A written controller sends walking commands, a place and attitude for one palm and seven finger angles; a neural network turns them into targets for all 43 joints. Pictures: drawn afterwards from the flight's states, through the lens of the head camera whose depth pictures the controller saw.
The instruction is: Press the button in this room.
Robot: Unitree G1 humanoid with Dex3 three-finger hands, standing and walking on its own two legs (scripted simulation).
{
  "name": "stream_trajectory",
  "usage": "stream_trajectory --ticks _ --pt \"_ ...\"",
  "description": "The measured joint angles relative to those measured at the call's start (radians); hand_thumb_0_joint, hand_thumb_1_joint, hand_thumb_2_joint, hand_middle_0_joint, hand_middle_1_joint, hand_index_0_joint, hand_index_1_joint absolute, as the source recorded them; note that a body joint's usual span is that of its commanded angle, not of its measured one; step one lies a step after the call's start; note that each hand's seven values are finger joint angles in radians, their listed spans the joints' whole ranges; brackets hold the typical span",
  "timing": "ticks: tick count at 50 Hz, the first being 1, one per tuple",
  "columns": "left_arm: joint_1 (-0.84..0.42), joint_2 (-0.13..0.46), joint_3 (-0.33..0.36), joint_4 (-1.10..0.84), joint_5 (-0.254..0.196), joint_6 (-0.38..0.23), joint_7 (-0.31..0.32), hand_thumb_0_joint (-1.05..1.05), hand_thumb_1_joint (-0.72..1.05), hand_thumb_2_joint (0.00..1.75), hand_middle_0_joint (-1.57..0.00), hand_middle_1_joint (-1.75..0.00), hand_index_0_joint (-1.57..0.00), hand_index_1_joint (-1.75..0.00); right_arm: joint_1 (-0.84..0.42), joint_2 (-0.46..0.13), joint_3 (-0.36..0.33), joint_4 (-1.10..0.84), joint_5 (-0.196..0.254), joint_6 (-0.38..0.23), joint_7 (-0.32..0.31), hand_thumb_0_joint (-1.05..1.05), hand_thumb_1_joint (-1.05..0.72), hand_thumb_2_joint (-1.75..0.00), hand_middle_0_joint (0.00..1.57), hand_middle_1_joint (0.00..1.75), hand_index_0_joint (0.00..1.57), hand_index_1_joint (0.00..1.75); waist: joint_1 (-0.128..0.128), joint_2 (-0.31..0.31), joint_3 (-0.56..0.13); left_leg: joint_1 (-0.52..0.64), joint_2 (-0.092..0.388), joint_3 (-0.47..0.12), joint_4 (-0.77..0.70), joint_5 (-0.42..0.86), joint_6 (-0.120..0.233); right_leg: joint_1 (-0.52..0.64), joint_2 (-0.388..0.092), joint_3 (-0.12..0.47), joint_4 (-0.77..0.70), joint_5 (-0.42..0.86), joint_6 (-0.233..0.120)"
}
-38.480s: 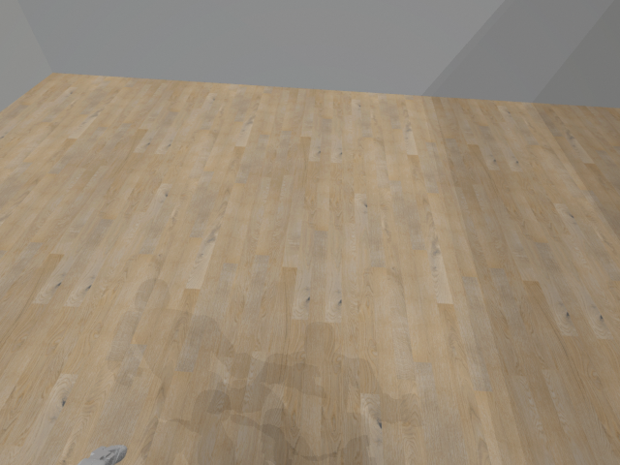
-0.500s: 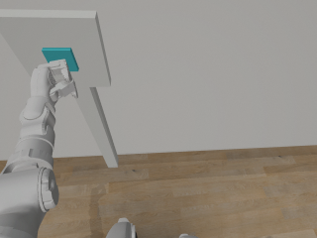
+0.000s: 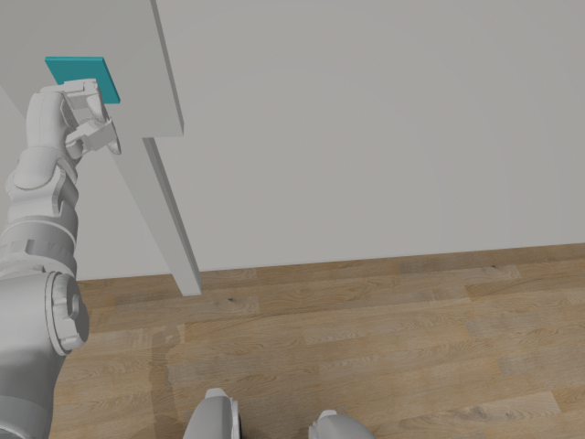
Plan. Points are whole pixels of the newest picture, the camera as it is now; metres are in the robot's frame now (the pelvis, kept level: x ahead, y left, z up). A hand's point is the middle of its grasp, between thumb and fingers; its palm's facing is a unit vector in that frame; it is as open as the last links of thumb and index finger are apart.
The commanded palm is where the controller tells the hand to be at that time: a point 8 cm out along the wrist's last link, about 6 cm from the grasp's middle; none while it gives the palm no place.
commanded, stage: pull the fist back off the button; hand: left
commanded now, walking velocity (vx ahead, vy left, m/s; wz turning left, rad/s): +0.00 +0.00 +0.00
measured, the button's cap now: (86, 76) +0.56 +0.24 +0.15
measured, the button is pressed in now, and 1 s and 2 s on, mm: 13 0 0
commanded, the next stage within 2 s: draw the hand back to the body in 1.12 s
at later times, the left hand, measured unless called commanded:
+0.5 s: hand (107, 132) +0.49 +0.22 +0.12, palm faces +0.07 -1.00 -0.01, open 2.8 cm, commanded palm +0.47 +0.25 +0.12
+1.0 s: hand (104, 168) +0.43 +0.21 +0.11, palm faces +0.06 -1.00 -0.02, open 3.1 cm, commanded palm +0.40 +0.25 +0.12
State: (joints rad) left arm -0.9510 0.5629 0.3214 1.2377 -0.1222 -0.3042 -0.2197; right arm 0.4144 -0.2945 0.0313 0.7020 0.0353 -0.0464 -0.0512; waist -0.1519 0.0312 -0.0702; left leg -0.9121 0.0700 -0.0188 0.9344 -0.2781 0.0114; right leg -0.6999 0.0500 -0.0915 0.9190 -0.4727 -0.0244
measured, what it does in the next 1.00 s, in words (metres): stands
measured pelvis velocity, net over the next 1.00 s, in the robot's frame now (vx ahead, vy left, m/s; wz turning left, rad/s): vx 0.04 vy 0.00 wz -0.01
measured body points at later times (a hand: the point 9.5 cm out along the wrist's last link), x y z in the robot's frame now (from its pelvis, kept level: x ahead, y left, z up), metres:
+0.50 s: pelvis +0.00 +0.01 +0.00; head +0.09 +0.03 +0.44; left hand +0.48 +0.27 +0.12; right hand +0.03 -0.26 -0.11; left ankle +0.10 +0.11 -0.68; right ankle -0.01 -0.11 -0.68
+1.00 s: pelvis +0.04 +0.00 +0.02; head +0.09 +0.01 +0.47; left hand +0.42 +0.26 +0.12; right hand +0.14 -0.26 -0.08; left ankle +0.10 +0.11 -0.68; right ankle -0.01 -0.11 -0.68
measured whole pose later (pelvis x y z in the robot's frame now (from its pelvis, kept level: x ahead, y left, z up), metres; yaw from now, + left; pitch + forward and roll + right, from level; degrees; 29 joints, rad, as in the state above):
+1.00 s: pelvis +0.04 +0.00 +0.02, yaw -1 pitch +10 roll -2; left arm -0.39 0.34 0.29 0.62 -0.22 -0.24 -0.21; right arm 0.33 -0.27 0.01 0.57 0.06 0.00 -0.03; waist -0.05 0.04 -0.09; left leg -0.69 0.05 0.03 0.84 -0.32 0.02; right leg -0.48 0.03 -0.04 0.80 -0.49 -0.01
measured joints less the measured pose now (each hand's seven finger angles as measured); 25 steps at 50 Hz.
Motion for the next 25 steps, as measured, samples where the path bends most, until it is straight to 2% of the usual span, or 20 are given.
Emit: stream_trajectory --ticks 16,25 --pt "-0.01 -0.018 0.001 -0.015 0.007 0.013 0.005 0.0 0.79 1.0 -1.29 -1.5 -1.35 -1.5 -0.01 0.011 0.002 -0.012 -0.008 -0.02 0.01 0.0 -0.9 -0.9 0.21 0.3 0.21 0.3 0.008 0.0 -0.007 -0.018 -0.007 0.003 0.007 0.0 0.007 -0.018 -0.006 0.004 0.008 0.0 0.008" --pt "0.076 -0.075 0.009 -0.113 -0.004 0.01 0.025 -0.02 0.8 0.98 -1.29 -1.5 -1.32 -1.5 -0.018 0.02 -0.012 -0.035 -0.01 0.002 0.024 0.0 -0.9 -0.9 0.21 0.3 0.21 0.3 0.031 0.003 -0.014 0.01 -0.01 0.016 -0.001 -0.009 0.013 0.007 -0.011 0.017 -0.003 -0.004 0.013"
